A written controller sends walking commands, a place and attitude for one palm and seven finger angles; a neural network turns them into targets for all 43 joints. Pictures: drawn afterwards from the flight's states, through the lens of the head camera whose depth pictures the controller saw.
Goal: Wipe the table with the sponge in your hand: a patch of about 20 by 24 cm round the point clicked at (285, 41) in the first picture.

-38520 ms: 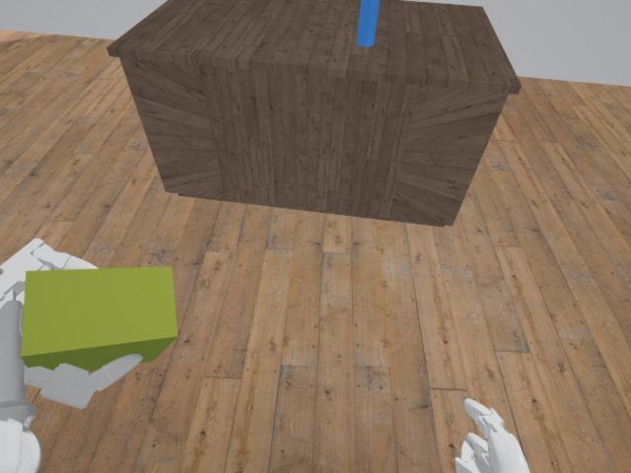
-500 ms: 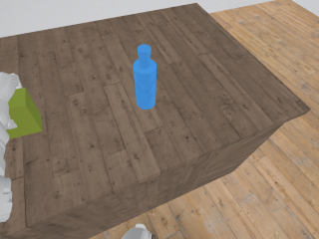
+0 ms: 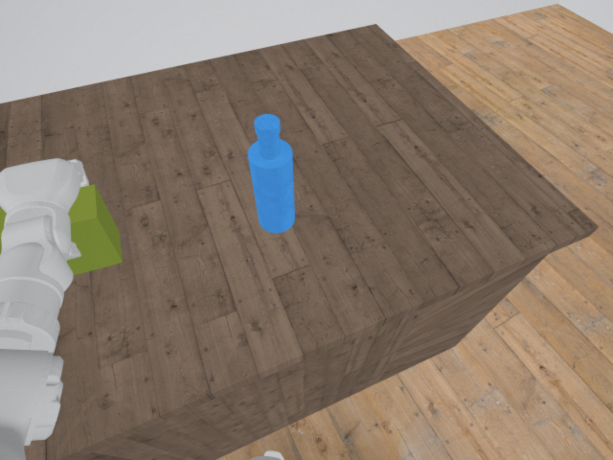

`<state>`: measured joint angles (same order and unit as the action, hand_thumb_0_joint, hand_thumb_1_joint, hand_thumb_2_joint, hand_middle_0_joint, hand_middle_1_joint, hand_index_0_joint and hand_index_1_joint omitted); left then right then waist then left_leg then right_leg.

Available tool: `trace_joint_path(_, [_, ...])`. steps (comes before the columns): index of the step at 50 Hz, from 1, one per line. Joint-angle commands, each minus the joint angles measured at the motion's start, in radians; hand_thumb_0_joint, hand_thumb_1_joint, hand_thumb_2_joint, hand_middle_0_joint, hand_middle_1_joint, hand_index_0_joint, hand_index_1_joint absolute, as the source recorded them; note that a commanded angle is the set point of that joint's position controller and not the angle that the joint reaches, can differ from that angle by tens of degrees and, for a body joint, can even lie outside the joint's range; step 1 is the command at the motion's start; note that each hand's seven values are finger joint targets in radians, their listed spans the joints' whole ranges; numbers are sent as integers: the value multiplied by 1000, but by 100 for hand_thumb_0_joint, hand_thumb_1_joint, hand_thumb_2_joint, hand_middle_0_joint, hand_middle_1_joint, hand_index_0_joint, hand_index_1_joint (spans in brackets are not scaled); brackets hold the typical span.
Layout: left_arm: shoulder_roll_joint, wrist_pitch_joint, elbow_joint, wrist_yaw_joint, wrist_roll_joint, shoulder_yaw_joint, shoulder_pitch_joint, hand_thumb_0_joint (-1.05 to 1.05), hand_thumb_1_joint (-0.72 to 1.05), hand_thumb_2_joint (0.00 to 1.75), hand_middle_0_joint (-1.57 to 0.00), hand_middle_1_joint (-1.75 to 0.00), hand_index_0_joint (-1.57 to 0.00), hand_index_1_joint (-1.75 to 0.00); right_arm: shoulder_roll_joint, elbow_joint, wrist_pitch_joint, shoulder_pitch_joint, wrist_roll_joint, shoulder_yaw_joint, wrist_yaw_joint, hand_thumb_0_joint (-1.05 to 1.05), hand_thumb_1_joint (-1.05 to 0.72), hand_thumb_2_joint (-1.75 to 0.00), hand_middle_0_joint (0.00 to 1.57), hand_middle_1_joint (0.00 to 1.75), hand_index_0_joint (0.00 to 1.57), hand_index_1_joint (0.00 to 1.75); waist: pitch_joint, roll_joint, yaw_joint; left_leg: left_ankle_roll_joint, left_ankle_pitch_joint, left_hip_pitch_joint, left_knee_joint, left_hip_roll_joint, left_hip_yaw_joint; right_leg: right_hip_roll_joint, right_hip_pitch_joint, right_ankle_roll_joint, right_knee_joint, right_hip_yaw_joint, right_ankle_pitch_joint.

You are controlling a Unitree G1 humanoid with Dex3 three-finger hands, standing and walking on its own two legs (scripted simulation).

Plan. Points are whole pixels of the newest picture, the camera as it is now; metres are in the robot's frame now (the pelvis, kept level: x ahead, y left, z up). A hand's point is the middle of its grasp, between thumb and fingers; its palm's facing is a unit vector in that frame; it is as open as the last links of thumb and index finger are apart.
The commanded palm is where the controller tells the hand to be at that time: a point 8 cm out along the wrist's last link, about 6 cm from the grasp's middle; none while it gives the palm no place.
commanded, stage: wipe back along the middle lane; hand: left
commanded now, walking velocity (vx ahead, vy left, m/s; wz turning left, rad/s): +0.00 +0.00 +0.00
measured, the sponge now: (66, 243) +0.39 +0.38 +0.02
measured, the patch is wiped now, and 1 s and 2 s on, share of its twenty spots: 0.40 0.45 0.60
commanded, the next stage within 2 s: slide across to the third lane in 1.76 s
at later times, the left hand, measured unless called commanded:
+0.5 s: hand (73, 234) +0.37 +0.34 +0.06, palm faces -0.06 +0.02 -1.00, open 10.2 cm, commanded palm +0.34 +0.31 +0.08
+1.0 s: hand (70, 267) +0.32 +0.32 +0.07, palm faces -0.01 +0.02 -1.00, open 10.2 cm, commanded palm +0.28 +0.29 +0.08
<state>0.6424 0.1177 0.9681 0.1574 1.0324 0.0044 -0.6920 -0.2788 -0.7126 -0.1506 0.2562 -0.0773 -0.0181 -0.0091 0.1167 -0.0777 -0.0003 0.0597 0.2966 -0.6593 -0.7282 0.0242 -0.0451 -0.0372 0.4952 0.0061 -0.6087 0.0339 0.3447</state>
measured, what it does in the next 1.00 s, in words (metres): stands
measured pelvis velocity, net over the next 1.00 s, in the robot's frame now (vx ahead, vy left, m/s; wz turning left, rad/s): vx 0.00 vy -0.01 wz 0.00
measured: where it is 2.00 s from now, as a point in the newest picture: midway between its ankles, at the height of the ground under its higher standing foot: outside the picture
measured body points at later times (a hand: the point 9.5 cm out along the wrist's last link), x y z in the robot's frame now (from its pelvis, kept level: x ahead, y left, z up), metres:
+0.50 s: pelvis +0.01 -0.01 +0.00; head +0.04 -0.02 +0.45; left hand +0.37 +0.33 +0.12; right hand +0.14 -0.27 -0.12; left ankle +0.03 +0.07 -0.72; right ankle -0.03 -0.14 -0.72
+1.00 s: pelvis +0.00 -0.01 +0.01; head +0.02 -0.02 +0.46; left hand +0.32 +0.31 +0.12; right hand +0.17 -0.25 -0.10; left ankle +0.03 +0.07 -0.72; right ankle -0.03 -0.14 -0.72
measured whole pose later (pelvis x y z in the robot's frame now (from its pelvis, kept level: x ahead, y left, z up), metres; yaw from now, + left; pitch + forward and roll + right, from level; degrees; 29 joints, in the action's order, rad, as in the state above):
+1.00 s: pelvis +0.00 -0.01 +0.01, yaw +0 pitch +8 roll -3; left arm 0.50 0.31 0.43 0.16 0.98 -0.02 -0.23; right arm -0.29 -0.63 -0.15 0.17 -0.10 0.00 -0.01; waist 0.12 -0.09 0.04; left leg 0.05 0.29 -0.51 -0.67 0.03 -0.03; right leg -0.03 0.36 0.00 -0.58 0.02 0.35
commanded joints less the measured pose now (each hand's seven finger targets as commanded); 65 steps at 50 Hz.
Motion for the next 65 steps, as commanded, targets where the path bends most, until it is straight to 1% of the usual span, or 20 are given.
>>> trace_joint_path(1, [171,0,-65,-6,-1,38,-256,0,10,130,-120,-160,-120,-160,-167,81,19,45,0,-54,-10,0,-90,-90,20,30,20,30,267,58,-54,-9,-277,352,72,-24,-33,-35,32,-64,70,16,-263])
trace_joint_path(4, [164,8,-79,-22,18,34,-198,0,10,130,-120,-160,-120,-160,-166,94,11,29,1,-51,-5,0,-90,-90,20,30,20,30,274,21,-33,-12,-324,355,71,-21,-25,-32,11,-70,65,14,-303])
trace_joint_path(7, [99,13,-123,-33,22,-17,-142,0,10,130,-120,-160,-120,-160,-160,110,6,18,0,-54,2,0,-90,-90,20,30,20,30,277,11,-34,-11,-356,377,62,-20,-25,-34,14,-70,66,17,-312])
trace_joint_path(14, [43,41,-221,-39,-42,-1,60,0,10,130,-120,-160,-120,-160,-158,147,-1,-40,-10,-54,4,0,-90,-90,20,30,20,30,250,78,-6,-6,-368,355,72,-20,-11,-25,-49,-64,78,14,-378])
trace_joint_path(21, [48,106,-235,-31,-11,-15,102,0,10,130,-120,-160,-120,-160,-163,156,2,-69,-17,-46,3,0,-90,-90,20,30,20,30,160,89,-9,-6,-267,321,97,-13,-11,-25,-28,-65,87,20,-288])
trace_joint_path(25, [17,122,-264,-42,-19,-33,149,0,10,130,-120,-160,-120,-160,-157,174,9,-82,-17,-43,0,0,-90,-90,20,30,20,30,194,75,2,-8,-289,343,91,-9,-6,-25,-51,-66,80,21,-308])
trace_joint_path(29, [31,125,-305,-49,-34,-1,231,0,10,130,-120,-160,-120,-160,-155,193,15,-98,-18,-40,1,0,-90,-90,20,30,20,30,221,84,19,-10,-317,347,87,-9,-6,-24,-83,-66,75,20,-343])
trace_joint_path(34, [26,133,-389,-52,-57,21,350,0,10,130,-120,-160,-120,-160,-151,218,23,-130,-20,-34,4,0,-90,-90,20,30,20,30,188,111,35,-11,-317,329,97,-8,-5,-22,-112,-63,83,16,-365])
trace_joint_path(38, [-18,155,-451,-44,-57,-13,367,0,10,130,-120,-160,-120,-160,-145,225,27,-151,-20,-33,4,0,-90,-90,20,30,20,30,135,89,29,-13,-248,335,120,-12,-12,-26,-71,-63,97,27,-267])
trace_joint_path(39, [6,157,-474,-42,-61,13,382,0,10,130,-120,-160,-120,-160,-146,228,29,-162,-21,-33,4,0,-90,-90,20,30,20,30,131,70,41,-15,-248,340,126,-12,-18,-25,-77,-66,99,25,-261])
trace_joint_path(41, [-17,168,-481,-39,-68,-3,411,0,10,130,-120,-160,-120,-160,-144,227,32,-164,-21,-32,2,0,-90,-90,20,30,20,30,134,100,36,-13,-237,341,125,-11,-15,-27,-84,-64,100,25,-259])
trace_joint_path(48, [-85,194,-552,-35,-77,-49,470,0,10,130,-120,-160,-120,-160,-133,232,45,-193,-21,-31,1,0,-90,-90,20,30,20,30,131,101,41,-16,-203,356,139,-15,-23,-28,-82,-63,104,29,-215])
trace_joint_path(52, [-65,212,-561,-39,-84,-35,463,0,10,130,-120,-160,-120,-160,-137,228,46,-206,-22,-26,-6,0,-90,-90,20,30,20,30,112,126,41,-16,-176,342,147,-13,-22,-28,-91,-61,108,29,-204])
trace_joint_path(53, [-79,215,-572,-40,-86,-48,462,0,10,130,-120,-160,-120,-160,-135,229,47,-209,-22,-25,-6,0,-90,-90,20,30,20,30,119,119,41,-15,-177,346,147,-11,-20,-28,-94,-61,108,28,-208])
trace_joint_path(54, [-41,216,-582,-40,-86,-13,477,0,10,130,-120,-160,-120,-160,-138,228,48,-213,-20,-26,-7,0,-90,-90,20,30,20,30,123,116,50,-17,-182,347,150,-12,-24,-27,-108,-63,107,25,-213])
trace_joint_path(57, [-101,221,-604,-48,-87,-64,501,0,10,130,-120,-160,-120,-160,-130,233,54,-221,-22,-22,-6,0,-90,-90,20,30,20,30,115,116,44,-15,-192,355,146,-11,-19,-26,-105,-61,107,27,-225])
trace_joint_path(59, [-81,221,-627,-49,-80,-49,523,0,10,130,-120,-160,-120,-160,-131,234,57,-231,-20,-21,-5,0,-90,-90,20,30,20,30,110,83,51,-18,-209,365,148,-14,-26,-25,-107,-65,105,24,-231])
trace_joint_path(61, [-145,221,-656,-52,-86,-95,554,0,10,130,-120,-160,-120,-160,-120,243,64,-234,-21,-20,1,0,-90,-90,20,30,20,30,107,103,46,-16,-211,367,144,-13,-25,-25,-107,-62,103,28,-238])
trace_joint_path(64, [-94,222,-677,-48,-92,-41,611,0,10,130,-120,-160,-120,-160,-126,239,67,-241,-18,-21,1,0,-90,-90,20,30,20,30,111,100,60,-18,-234,368,144,-14,-23,-24,-133,-64,102,18,-273])
trace_joint_path(65, [-144,224,-708,-51,-101,-80,625,0,10,130,-120,-160,-120,-160,-119,252,69,-245,-18,-18,3,0,-90,-90,20,30,20,30,113,117,56,-15,-235,364,141,-10,-19,-24,-140,-61,101,25,-285])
